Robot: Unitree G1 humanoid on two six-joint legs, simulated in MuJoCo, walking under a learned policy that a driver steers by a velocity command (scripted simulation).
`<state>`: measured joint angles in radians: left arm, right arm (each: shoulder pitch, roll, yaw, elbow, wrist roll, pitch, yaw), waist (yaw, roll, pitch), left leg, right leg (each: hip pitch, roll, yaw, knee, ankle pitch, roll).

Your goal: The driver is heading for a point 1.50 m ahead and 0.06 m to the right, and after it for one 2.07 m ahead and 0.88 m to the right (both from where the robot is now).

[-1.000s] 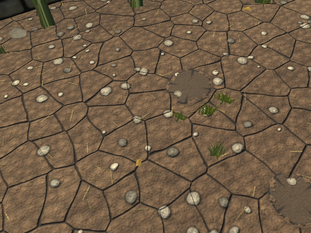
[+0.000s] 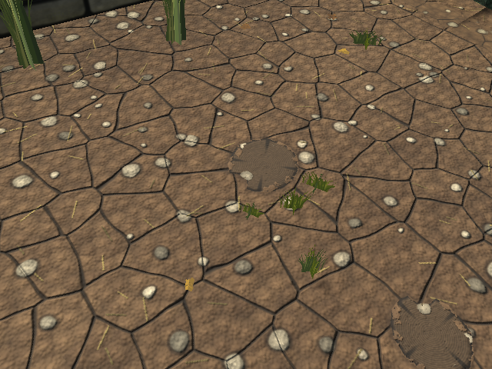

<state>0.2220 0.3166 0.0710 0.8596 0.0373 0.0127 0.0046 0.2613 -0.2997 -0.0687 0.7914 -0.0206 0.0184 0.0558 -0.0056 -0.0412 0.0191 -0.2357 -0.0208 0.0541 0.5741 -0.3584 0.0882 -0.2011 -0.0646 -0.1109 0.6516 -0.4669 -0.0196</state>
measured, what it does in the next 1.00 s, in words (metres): walks ahead: right foot, then left foot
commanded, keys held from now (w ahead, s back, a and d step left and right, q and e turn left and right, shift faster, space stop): w+q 0.20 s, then w+e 0.80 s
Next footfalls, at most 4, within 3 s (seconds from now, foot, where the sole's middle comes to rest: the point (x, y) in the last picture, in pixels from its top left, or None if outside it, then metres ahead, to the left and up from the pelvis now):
0.46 right None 0.40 -0.03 -0.77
0.96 left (186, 301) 0.70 0.15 -0.77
1.46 right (280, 253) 0.88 -0.13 -0.77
1.96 left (234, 179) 1.19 0.02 -0.77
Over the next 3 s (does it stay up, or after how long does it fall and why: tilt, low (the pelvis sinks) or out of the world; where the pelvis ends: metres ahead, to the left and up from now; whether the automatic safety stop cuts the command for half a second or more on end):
stays up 1.45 -0.05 0.01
